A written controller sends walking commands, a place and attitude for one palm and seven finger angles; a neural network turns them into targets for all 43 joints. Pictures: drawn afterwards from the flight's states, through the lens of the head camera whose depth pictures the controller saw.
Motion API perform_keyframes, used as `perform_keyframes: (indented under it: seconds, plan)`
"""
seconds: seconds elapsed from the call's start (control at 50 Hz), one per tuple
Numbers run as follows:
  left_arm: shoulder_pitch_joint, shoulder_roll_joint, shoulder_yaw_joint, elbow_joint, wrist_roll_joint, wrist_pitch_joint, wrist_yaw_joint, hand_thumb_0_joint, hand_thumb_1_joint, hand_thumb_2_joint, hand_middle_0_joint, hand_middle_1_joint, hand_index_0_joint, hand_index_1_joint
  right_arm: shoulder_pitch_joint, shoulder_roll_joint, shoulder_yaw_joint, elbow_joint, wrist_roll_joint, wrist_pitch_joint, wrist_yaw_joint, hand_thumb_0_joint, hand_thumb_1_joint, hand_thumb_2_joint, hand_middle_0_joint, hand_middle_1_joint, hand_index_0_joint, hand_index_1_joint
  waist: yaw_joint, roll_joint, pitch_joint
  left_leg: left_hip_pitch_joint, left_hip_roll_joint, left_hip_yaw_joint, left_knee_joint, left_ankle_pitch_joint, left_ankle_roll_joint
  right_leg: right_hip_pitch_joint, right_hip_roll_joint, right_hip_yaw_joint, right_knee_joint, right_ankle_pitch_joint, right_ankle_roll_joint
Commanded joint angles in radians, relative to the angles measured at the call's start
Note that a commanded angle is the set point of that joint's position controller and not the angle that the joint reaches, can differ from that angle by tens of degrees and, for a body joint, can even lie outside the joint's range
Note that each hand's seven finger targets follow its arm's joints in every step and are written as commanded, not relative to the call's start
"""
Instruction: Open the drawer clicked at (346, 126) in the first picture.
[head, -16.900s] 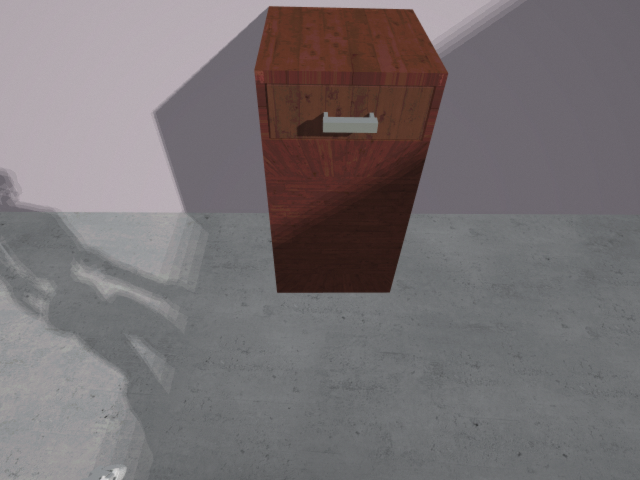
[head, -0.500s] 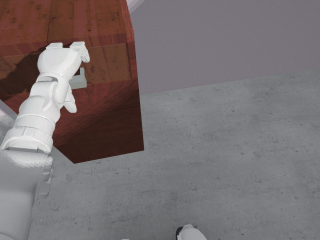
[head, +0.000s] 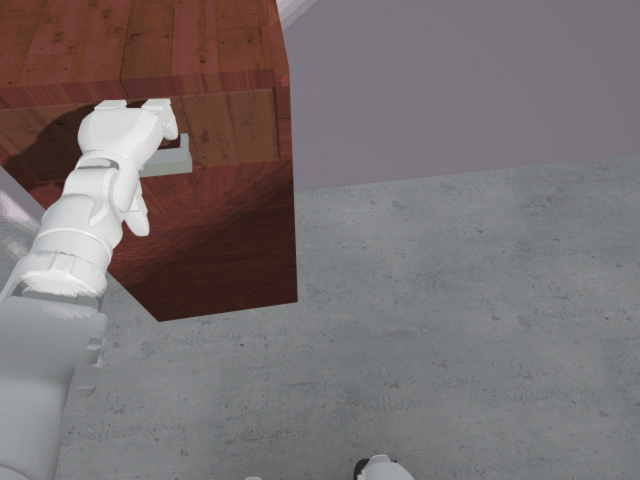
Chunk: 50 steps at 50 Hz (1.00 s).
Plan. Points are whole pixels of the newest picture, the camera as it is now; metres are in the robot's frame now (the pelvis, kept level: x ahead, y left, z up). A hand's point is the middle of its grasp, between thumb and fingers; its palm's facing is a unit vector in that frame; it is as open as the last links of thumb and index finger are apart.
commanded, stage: lower the fingers behind the handle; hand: left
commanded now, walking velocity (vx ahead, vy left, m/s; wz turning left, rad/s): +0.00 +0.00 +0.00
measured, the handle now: (145, 153) +0.57 +0.24 +0.02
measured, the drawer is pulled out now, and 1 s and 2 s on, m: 0.00 0.00 0.00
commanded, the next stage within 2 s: close the thumb around the handle in 1.46 s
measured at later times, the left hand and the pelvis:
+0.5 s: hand (148, 178) +0.50 +0.22 +0.03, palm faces -0.11 +0.00 -0.99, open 14.0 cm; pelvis +0.00 +0.00 -0.01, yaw -1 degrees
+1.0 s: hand (155, 192) +0.51 +0.22 +0.00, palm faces -0.07 +0.01 -1.00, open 14.0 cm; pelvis -0.01 +0.00 -0.02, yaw -1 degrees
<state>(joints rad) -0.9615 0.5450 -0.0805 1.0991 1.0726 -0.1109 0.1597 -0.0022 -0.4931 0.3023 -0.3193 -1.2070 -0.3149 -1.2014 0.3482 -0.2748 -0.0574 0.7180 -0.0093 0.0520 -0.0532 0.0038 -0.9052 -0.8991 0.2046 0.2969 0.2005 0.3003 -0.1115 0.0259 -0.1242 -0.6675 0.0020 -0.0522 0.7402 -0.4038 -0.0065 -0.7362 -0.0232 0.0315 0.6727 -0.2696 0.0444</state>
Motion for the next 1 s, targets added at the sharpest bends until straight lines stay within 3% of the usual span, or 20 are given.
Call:
perform_keyframes:
  seconds: [0.0, 0.04, 0.1, 0.16, 0.22, 0.28, 0.36, 0.38, 0.42, 0.46, 0.5, 0.58, 0.6, 0.66, 0.68, 0.78, 0.88, 0.9, 0.94, 0.98]
  plan:
    - [-0.422, 0.248, 0.133, -0.195, 0.023, -0.007, 0.145, 0.000, -0.500, 0.300, -0.300, -1.200, -0.300, -1.200, 0.158, -0.148, -0.046, -0.038, -0.024, -0.012, 0.008, 0.000, -0.900, -0.900, 0.200, 0.300, 0.200, 0.300, -0.012, 0.125, -0.416, 0.175, -0.024, 0.053, -0.022, 0.507, 0.019, 0.187, 0.062, -0.074, 0.028, 0.280, -0.076]
    - [-0.454, 0.235, 0.133, -0.218, 0.043, 0.025, 0.208, 0.000, -0.500, 0.300, -0.300, -1.200, -0.300, -1.200, 0.153, -0.147, -0.048, -0.038, -0.031, -0.017, 0.025, 0.000, -0.900, -0.900, 0.200, 0.300, 0.200, 0.300, -0.013, 0.159, -0.454, 0.179, -0.021, 0.053, 0.001, 0.568, 0.013, 0.176, 0.064, -0.080, 0.053, 0.311, -0.076]
    - [-0.457, 0.323, 0.207, -0.232, 0.044, 0.093, 0.268, 0.000, -0.500, 0.300, -0.300, -1.200, -0.300, -1.200, 0.150, -0.161, -0.049, -0.033, -0.042, -0.010, 0.039, 0.000, -0.900, -0.900, 0.200, 0.300, 0.200, 0.300, -0.006, 0.125, -0.559, 0.171, -0.021, 0.059, 0.026, 0.625, 0.018, 0.255, 0.061, -0.072, 0.076, 0.396, -0.067]
    - [-0.463, 0.310, 0.181, -0.200, 0.037, 0.159, 0.269, 0.000, -0.500, 0.300, -0.300, -1.200, -0.300, -1.200, 0.137, -0.162, -0.046, -0.027, -0.033, -0.002, 0.041, 0.000, -0.900, -0.900, 0.200, 0.300, 0.200, 0.300, -0.016, 0.087, -0.569, 0.136, -0.028, 0.072, 0.010, 0.545, 0.027, 0.313, 0.059, -0.068, 0.061, 0.408, -0.061]
    - [-0.466, 0.271, 0.141, -0.201, 0.028, 0.190, 0.229, 0.000, -0.500, 0.300, -0.300, -1.200, -0.300, -1.200, 0.148, -0.165, -0.052, -0.017, -0.028, 0.001, 0.037, 0.000, -0.900, -0.900, 0.200, 0.300, 0.200, 0.300, -0.028, 0.098, -0.599, 0.192, -0.021, 0.068, 0.008, 0.594, 0.028, 0.315, 0.058, -0.064, 0.047, 0.433, -0.057]
    - [-0.419, 0.187, 0.079, -0.174, 0.006, 0.180, 0.161, 0.000, -0.500, 0.300, -0.300, -1.200, -0.300, -1.200, 0.162, -0.162, -0.057, -0.012, -0.021, 0.003, 0.030, 0.000, -0.900, -0.900, 0.200, 0.300, 0.200, 0.300, -0.045, 0.054, -0.571, 0.222, -0.014, 0.062, 0.001, 0.615, 0.033, 0.309, 0.062, -0.062, 0.020, 0.433, -0.053]
    - [-0.334, 0.157, 0.058, -0.102, -0.001, 0.133, 0.099, 0.000, -0.500, 0.300, -0.300, -1.200, -0.300, -1.200, 0.160, -0.163, -0.050, -0.005, -0.014, 0.004, 0.014, 0.000, -0.900, -0.900, 0.200, 0.300, 0.200, 0.300, -0.052, -0.043, -0.394, 0.124, -0.019, 0.065, -0.034, 0.438, 0.043, 0.272, 0.063, -0.063, -0.006, 0.343, -0.053]
    - [-0.340, 0.159, 0.061, -0.108, -0.001, 0.111, 0.094, 0.000, -0.500, 0.300, -0.300, -1.200, -0.300, -1.200, 0.158, -0.161, -0.048, -0.007, -0.013, 0.003, 0.012, 0.000, -0.900, -0.900, 0.200, 0.300, 0.200, 0.300, -0.048, -0.027, -0.372, 0.113, -0.023, 0.071, -0.036, 0.424, 0.044, 0.264, 0.061, -0.060, -0.009, 0.338, -0.058]
    - [-0.322, 0.226, 0.108, -0.101, 0.009, 0.076, 0.101, 0.000, -0.500, 0.300, -0.300, -1.200, -0.300, -1.200, 0.154, -0.165, -0.041, -0.007, -0.015, 0.002, 0.010, 0.000, -0.900, -0.900, 0.200, 0.300, 0.200, 0.300, -0.031, -0.018, -0.341, 0.067, -0.026, 0.072, -0.033, 0.367, 0.044, 0.244, 0.058, -0.057, 0.009, 0.291, -0.062]
    - [-0.316, 0.232, 0.118, -0.112, 0.021, 0.050, 0.124, 0.000, -0.500, 0.300, -0.300, -1.200, -0.300, -1.200, 0.148, -0.160, -0.039, -0.017, -0.020, -0.001, 0.010, 0.000, -0.900, -0.900, 0.200, 0.300, 0.200, 0.300, -0.023, -0.002, -0.362, 0.050, -0.029, 0.074, -0.020, 0.358, 0.043, 0.232, 0.057, -0.054, 0.031, 0.278, -0.065]
    - [-0.299, 0.187, 0.088, -0.090, 0.028, 0.042, 0.147, 0.000, -0.500, 0.300, -0.300, -1.200, -0.300, -1.200, 0.152, -0.153, -0.043, -0.021, -0.023, -0.010, 0.016, 0.000, -0.900, -0.900, 0.200, 0.300, 0.200, 0.300, -0.029, 0.023, -0.352, 0.044, -0.027, 0.075, -0.007, 0.359, 0.040, 0.197, 0.057, -0.060, 0.041, 0.264, -0.067]
    - [-0.326, 0.236, 0.141, -0.131, 0.040, 0.048, 0.204, 0.000, -0.500, 0.300, -0.300, -1.200, -0.300, -1.200, 0.163, -0.162, -0.054, -0.018, -0.033, -0.016, 0.030, 0.000, -0.900, -0.900, 0.200, 0.300, 0.200, 0.300, -0.016, 0.051, -0.475, 0.059, -0.026, 0.072, 0.040, 0.421, 0.034, 0.190, 0.059, -0.059, 0.086, 0.297, -0.069]
    - [-0.330, 0.220, 0.127, -0.114, 0.044, 0.060, 0.218, 0.000, -0.500, 0.300, -0.300, -1.200, -0.300, -1.200, 0.166, -0.160, -0.056, -0.015, -0.035, -0.019, 0.031, 0.000, -0.900, -0.900, 0.200, 0.300, 0.200, 0.300, -0.031, 0.045, -0.475, 0.057, -0.023, 0.071, 0.046, 0.426, 0.034, 0.181, 0.059, -0.060, 0.090, 0.303, -0.066]
    - [-0.360, 0.183, 0.102, -0.108, 0.044, 0.096, 0.243, 0.000, -0.500, 0.300, -0.300, -1.200, -0.300, -1.200, 0.166, -0.162, -0.060, -0.006, -0.033, -0.022, 0.040, 0.000, -0.900, -0.900, 0.200, 0.300, 0.200, 0.300, -0.040, 0.066, -0.489, 0.068, -0.021, 0.068, 0.058, 0.433, 0.029, 0.152, 0.060, -0.066, 0.095, 0.290, -0.065]
    - [-0.402, 0.198, 0.109, -0.120, 0.046, 0.106, 0.248, 0.000, -0.500, 0.300, -0.300, -1.200, -0.300, -1.200, 0.167, -0.166, -0.060, -0.001, -0.031, -0.023, 0.041, 0.000, -0.900, -0.900, 0.200, 0.300, 0.200, 0.300, -0.050, 0.061, -0.496, 0.071, -0.019, 0.063, 0.063, 0.444, 0.029, 0.148, 0.060, -0.068, 0.098, 0.294, -0.065]
    - [-0.453, 0.186, 0.086, -0.097, 0.037, 0.150, 0.235, 0.000, -0.500, 0.300, -0.300, -1.200, -0.300, -1.200, 0.165, -0.169, -0.056, 0.007, -0.029, -0.021, 0.037, 0.000, -0.900, -0.900, 0.200, 0.300, 0.200, 0.300, -0.068, 0.072, -0.499, 0.078, -0.020, 0.058, 0.066, 0.425, 0.031, 0.132, 0.060, -0.067, 0.096, 0.281, -0.063]
    - [-0.421, 0.225, 0.117, -0.101, 0.032, 0.130, 0.209, 0.000, -0.500, 0.300, -0.300, -1.200, -0.300, -1.200, 0.164, -0.170, -0.047, 0.006, -0.037, -0.022, 0.034, 0.000, -0.900, -0.900, 0.200, 0.300, 0.200, 0.300, -0.055, 0.070, -0.526, 0.068, -0.019, 0.055, 0.083, 0.436, 0.035, 0.145, 0.059, -0.064, 0.116, 0.298, -0.063]
    - [-0.401, 0.238, 0.121, -0.094, 0.040, 0.124, 0.205, 0.000, -0.500, 0.300, -0.300, -1.200, -0.300, -1.200, 0.166, -0.169, -0.044, 0.007, -0.038, -0.022, 0.032, 0.000, -0.900, -0.900, 0.200, 0.300, 0.200, 0.300, -0.049, 0.078, -0.510, 0.054, -0.017, 0.053, 0.084, 0.437, 0.033, 0.137, 0.057, -0.066, 0.123, 0.293, -0.063]
    - [-0.376, 0.169, 0.073, -0.062, 0.043, 0.121, 0.201, 0.000, -0.500, 0.300, -0.300, -1.200, -0.300, -1.200, 0.164, -0.163, -0.043, 0.003, -0.035, -0.025, 0.032, 0.000, -0.900, -0.900, 0.200, 0.300, 0.200, 0.300, -0.064, 0.056, -0.446, 0.018, -0.017, 0.056, 0.086, 0.390, 0.035, 0.099, 0.060, -0.070, 0.118, 0.257, -0.063]
    - [-0.362, 0.208, 0.108, -0.056, 0.041, 0.112, 0.201, 0.000, -0.500, 0.300, -0.300, -1.200, -0.300, -1.200, 0.165, -0.169, -0.041, 0.005, -0.037, -0.024, 0.034, 0.000, -0.900, -0.900, 0.200, 0.300, 0.200, 0.300, -0.053, 0.031, -0.448, -0.014, -0.020, 0.055, 0.093, 0.367, 0.038, 0.106, 0.061, -0.067, 0.129, 0.249, -0.066]
